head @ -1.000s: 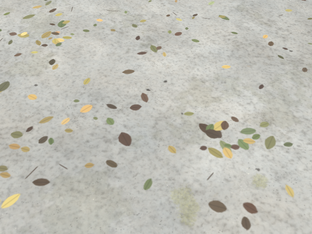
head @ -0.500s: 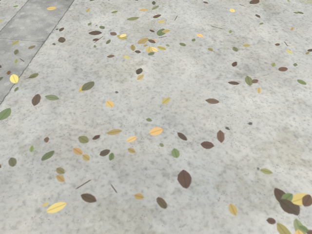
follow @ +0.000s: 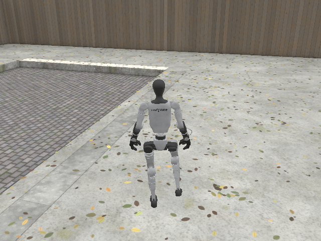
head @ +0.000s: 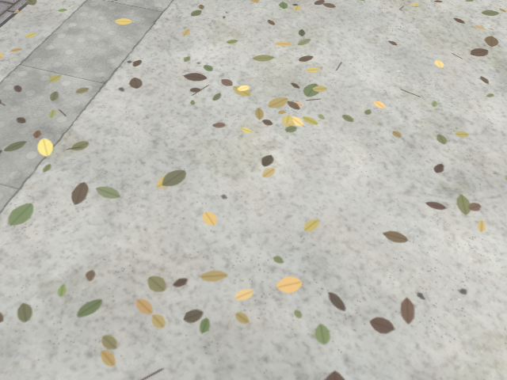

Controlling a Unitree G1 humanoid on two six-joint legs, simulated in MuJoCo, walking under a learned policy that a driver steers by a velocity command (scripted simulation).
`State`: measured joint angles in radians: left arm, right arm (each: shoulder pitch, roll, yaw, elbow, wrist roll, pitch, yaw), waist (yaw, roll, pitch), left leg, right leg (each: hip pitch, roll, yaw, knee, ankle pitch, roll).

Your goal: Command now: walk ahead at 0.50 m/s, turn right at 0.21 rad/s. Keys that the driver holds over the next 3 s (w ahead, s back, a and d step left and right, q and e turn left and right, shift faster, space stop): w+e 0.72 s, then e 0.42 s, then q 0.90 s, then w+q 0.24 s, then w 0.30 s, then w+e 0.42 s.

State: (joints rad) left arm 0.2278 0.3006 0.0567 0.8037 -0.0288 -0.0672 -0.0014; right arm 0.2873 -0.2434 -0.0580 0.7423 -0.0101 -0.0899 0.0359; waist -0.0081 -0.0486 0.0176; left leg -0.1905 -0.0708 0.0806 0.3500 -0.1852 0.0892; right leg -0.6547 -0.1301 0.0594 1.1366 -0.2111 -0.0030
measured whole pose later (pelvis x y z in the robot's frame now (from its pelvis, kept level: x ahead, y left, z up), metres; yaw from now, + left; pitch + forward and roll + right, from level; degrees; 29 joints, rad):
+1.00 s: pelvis +0.52 -0.09 -0.01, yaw -35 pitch +2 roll +0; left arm 0.25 0.33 0.08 0.63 -0.02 0.03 0.03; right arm 0.13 -0.25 -0.05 0.69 -0.02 -0.06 -0.01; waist 0.01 -0.04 0.05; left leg -0.35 0.01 0.06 0.46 -0.15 0.02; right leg -0.56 0.00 0.05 1.19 -0.47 0.06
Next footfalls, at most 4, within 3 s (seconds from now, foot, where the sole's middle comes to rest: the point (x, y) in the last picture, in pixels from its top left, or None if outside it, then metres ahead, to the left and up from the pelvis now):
0.36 right None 0.35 -0.16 -0.78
0.82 left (270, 318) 0.66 -0.05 -0.78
1.26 right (359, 370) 0.52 -0.28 -0.78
1.68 left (273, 329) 0.63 -0.06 -0.78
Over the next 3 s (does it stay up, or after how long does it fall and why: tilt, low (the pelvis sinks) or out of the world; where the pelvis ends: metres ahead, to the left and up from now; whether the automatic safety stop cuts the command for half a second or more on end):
stays up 0.90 -0.11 0.00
